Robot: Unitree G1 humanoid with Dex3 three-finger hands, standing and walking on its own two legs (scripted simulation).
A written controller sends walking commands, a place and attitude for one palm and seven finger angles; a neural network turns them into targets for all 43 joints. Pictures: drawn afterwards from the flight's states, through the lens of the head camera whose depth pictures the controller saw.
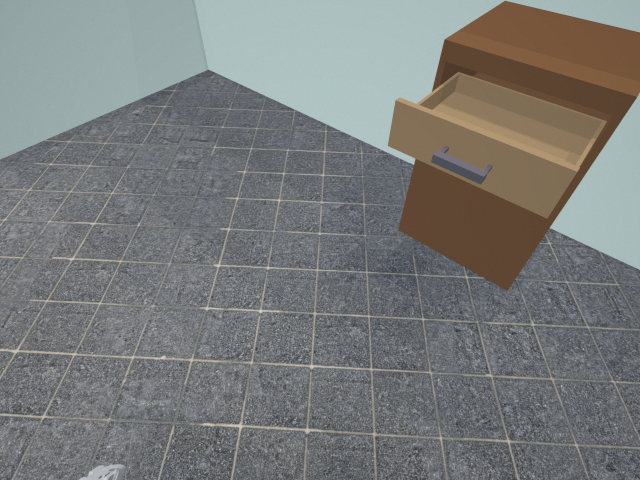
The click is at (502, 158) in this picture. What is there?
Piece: drawer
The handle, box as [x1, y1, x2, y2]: [431, 146, 492, 184]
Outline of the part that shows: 433,154 431,160 432,162 480,184 492,166 488,164 482,170 444,153 448,149 447,146 445,146 440,151 437,150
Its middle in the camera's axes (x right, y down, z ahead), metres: +0.34 -0.18 +0.94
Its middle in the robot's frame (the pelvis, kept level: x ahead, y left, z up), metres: +0.83 -0.30 -0.10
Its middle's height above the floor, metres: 0.67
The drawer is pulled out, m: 0.28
